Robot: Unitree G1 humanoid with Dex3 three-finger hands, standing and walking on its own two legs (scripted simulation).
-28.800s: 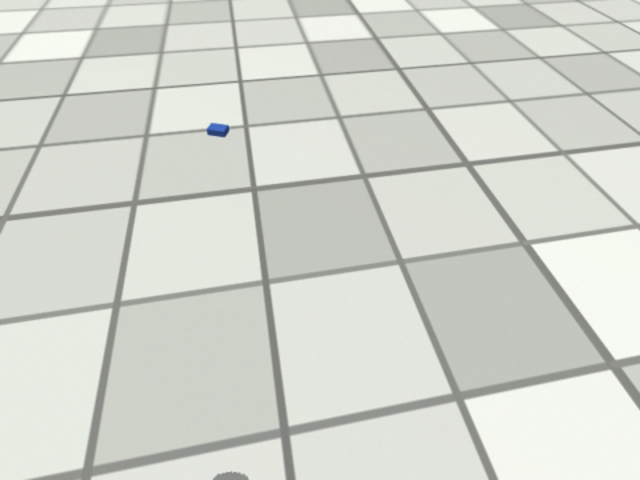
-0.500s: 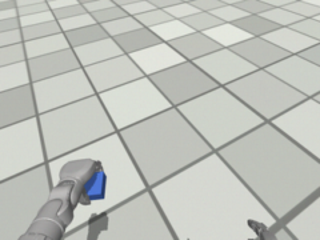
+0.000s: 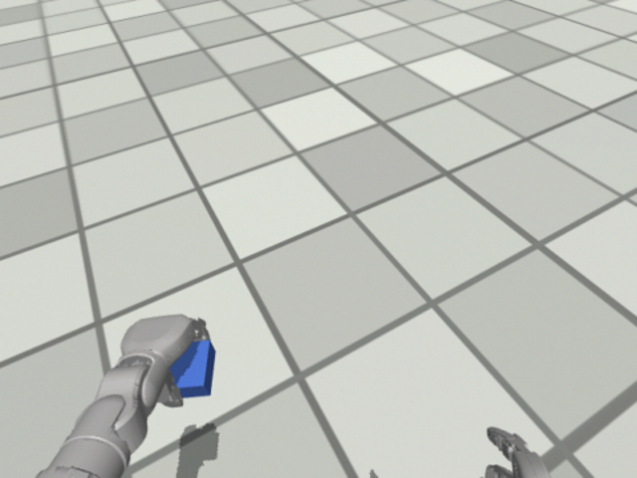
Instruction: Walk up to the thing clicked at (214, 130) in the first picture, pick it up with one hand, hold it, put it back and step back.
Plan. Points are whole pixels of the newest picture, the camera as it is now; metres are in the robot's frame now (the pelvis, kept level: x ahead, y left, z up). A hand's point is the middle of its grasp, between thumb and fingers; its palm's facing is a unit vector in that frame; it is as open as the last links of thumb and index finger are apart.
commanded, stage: hold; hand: left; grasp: from above
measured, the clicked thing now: (175, 370) +0.30 +0.23 -0.07
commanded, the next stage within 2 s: crouch in 0.32 s
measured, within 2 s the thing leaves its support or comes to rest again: neither
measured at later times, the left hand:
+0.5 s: hand (166, 363) +0.30 +0.23 -0.04, palm faces -0.44 -0.07 -0.89, open 9.6 cm
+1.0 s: hand (199, 380) +0.33 +0.23 -0.20, palm faces -0.42 +0.02 -0.91, open 9.6 cm
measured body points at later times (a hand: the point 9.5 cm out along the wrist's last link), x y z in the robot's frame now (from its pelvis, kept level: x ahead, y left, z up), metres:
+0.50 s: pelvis +0.01 +0.00 +0.00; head +0.02 -0.01 +0.45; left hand +0.32 +0.23 +0.01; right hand +0.14 -0.25 -0.12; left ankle +0.01 +0.12 -0.74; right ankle +0.02 -0.13 -0.74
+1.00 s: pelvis -0.02 +0.00 -0.09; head +0.08 +0.02 +0.35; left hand +0.35 +0.23 -0.14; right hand +0.05 -0.29 -0.20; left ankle +0.01 +0.12 -0.74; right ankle +0.02 -0.13 -0.74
